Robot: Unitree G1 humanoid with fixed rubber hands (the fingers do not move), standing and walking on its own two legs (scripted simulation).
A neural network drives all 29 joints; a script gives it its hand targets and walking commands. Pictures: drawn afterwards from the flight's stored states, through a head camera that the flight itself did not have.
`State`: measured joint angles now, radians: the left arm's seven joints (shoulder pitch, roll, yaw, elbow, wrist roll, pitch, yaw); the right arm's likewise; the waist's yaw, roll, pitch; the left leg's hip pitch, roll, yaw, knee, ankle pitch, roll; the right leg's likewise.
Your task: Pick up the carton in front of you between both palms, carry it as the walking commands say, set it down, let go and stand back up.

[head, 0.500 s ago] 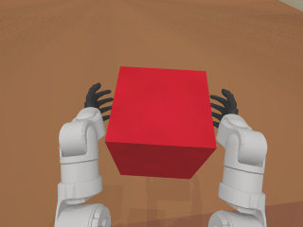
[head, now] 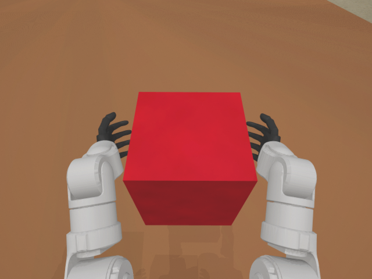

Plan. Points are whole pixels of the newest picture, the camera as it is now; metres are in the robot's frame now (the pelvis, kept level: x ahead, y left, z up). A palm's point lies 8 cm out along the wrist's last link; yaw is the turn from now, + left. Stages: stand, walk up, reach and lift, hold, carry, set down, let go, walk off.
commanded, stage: carry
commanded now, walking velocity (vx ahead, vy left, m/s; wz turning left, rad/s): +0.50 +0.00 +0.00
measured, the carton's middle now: (188, 164) +0.36 -0.01 +0.05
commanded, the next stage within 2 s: none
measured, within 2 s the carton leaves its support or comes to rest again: neither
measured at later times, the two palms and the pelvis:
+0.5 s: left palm (135, 70) +0.61 +0.12 +0.14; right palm (244, 68) +0.64 -0.18 +0.13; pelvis +0.30 -0.04 +0.03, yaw +3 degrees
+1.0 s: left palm (132, 40) +0.85 +0.16 +0.11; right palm (218, 41) +0.84 -0.14 +0.12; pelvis +0.62 +0.02 +0.04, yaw +0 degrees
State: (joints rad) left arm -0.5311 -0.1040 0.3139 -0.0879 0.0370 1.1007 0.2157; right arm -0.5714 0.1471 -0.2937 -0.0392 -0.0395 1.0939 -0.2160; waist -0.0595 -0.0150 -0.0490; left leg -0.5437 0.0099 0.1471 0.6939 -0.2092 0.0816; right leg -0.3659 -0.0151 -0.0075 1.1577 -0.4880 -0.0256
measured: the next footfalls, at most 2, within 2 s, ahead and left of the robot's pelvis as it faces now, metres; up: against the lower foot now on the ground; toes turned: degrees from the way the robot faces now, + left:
right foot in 0.34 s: +0.37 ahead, -0.12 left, +0.00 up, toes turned -4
left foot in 0.82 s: +0.68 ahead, +0.09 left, +0.00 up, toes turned +11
